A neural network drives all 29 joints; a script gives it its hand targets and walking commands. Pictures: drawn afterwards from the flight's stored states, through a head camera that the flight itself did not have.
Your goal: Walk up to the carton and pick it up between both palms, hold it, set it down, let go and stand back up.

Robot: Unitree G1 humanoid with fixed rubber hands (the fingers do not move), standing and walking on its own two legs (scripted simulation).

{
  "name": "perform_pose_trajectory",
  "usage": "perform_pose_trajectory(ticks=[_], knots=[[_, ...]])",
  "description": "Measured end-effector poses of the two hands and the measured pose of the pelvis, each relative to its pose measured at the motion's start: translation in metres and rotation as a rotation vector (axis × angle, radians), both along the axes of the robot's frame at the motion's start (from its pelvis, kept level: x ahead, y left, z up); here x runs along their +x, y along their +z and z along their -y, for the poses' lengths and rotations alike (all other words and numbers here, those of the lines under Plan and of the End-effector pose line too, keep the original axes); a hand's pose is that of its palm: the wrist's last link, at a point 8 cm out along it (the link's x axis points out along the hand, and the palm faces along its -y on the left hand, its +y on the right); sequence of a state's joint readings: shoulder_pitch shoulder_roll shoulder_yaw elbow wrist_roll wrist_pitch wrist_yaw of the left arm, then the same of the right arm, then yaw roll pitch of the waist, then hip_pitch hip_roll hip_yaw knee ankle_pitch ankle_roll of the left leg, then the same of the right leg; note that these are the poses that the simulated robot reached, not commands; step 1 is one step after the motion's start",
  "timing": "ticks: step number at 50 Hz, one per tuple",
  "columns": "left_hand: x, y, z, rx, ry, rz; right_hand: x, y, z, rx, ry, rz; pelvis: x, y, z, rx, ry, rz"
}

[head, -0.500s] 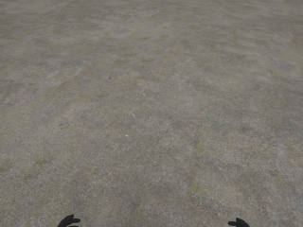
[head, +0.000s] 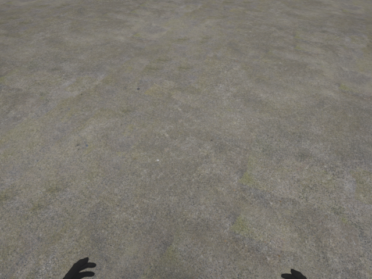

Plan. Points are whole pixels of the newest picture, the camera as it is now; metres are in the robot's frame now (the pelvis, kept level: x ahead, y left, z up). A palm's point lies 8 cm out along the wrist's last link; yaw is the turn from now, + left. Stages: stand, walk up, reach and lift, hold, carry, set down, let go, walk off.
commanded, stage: walk up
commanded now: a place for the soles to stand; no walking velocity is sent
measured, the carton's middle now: out of the picture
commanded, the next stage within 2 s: none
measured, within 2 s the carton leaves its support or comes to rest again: neither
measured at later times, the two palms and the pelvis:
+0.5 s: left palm out of the picture -0.10 +0.21 -0.06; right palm out of the picture +0.11 -0.33 -0.10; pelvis -0.13 -0.11 +0.00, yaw +26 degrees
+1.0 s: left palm out of the picture -0.44 +0.15 -0.12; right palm out of the picture -0.05 -0.29 -0.05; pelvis -0.31 -0.12 +0.01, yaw +50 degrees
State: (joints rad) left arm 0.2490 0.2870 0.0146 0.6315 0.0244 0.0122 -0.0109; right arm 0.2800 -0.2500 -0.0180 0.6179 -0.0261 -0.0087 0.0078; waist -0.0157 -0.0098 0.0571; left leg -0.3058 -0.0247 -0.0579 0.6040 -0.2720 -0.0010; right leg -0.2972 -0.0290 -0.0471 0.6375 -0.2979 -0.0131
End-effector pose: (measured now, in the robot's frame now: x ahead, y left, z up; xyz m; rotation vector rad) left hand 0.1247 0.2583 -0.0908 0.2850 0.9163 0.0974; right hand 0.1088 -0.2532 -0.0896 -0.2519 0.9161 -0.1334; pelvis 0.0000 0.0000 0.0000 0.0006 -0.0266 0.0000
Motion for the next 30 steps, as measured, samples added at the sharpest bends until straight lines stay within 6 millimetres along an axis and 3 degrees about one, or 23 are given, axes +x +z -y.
perform_pose_trajectory(ticks=[5,10,14,21,25,30], knots=[[0.005,0.009,-0.003,0.027,0.062,0.062,-0.025,-0.002,0.032,-0.086,0.082,-0.132,-0.025,0.001,0.019,-0.018,0.104,-0.011],[-0.027,0.011,0.017,0.021,0.129,0.082,-0.031,-0.008,0.077,-0.158,0.137,-0.194,-0.049,-0.003,0.046,-0.013,0.176,-0.031],[-0.079,0.001,0.04,0.038,0.208,0.044,-0.01,-0.022,0.094,-0.141,0.186,-0.133,-0.07,-0.013,0.07,-0.024,0.236,0.01],[-0.18,0.025,0.054,0.098,0.381,0.017,0.007,-0.004,0.072,-0.086,0.378,-0.056,-0.1,0.004,0.098,0.041,0.37,0.015],[-0.225,0.032,0.051,0.136,0.467,0.049,-0.003,-0.011,0.073,-0.087,0.466,-0.085,-0.126,0.001,0.107,0.026,0.449,0.018],[-0.295,0.024,0.052,0.162,0.55,0.032,-0.034,-0.022,0.067,-0.083,0.538,-0.148,-0.168,-0.004,0.117,0.027,0.542,0.032]])
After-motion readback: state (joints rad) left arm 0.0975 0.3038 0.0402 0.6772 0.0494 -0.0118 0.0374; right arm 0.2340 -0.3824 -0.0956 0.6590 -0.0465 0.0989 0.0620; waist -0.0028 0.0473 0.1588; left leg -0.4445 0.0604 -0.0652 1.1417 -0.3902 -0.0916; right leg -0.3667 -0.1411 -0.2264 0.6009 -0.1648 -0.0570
